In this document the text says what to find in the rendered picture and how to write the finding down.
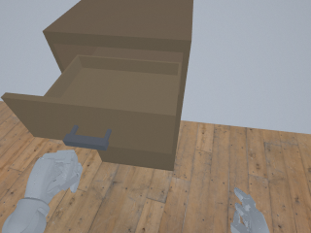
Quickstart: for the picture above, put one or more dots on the handle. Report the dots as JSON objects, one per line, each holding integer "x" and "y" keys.
{"x": 86, "y": 142}

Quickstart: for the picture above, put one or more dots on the robot right hand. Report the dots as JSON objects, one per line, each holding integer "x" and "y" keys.
{"x": 251, "y": 216}

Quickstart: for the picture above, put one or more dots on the robot left hand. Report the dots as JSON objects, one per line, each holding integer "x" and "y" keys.
{"x": 53, "y": 172}

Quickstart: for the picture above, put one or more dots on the drawer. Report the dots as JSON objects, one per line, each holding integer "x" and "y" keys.
{"x": 135, "y": 98}

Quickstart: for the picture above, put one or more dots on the robot left forearm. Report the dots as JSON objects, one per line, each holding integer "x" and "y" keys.
{"x": 28, "y": 217}

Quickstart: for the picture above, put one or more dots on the cabinet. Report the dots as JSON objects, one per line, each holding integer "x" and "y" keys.
{"x": 158, "y": 30}

